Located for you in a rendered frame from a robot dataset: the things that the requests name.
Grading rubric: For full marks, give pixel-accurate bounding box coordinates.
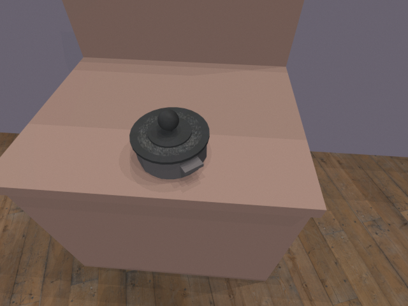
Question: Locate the pot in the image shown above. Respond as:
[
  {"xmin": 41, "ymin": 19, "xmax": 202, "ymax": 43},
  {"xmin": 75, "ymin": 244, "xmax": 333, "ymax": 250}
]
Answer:
[{"xmin": 137, "ymin": 146, "xmax": 207, "ymax": 179}]

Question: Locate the knob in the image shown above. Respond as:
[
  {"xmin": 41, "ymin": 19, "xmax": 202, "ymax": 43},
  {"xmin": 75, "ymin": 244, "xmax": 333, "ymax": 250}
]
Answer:
[{"xmin": 157, "ymin": 110, "xmax": 179, "ymax": 131}]

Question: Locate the lid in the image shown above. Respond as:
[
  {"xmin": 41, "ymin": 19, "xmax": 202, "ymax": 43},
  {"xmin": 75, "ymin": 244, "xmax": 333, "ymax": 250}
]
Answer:
[{"xmin": 129, "ymin": 107, "xmax": 210, "ymax": 164}]

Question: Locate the table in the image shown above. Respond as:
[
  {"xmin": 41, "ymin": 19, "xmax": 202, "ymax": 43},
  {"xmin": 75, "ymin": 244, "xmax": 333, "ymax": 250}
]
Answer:
[{"xmin": 0, "ymin": 0, "xmax": 327, "ymax": 281}]

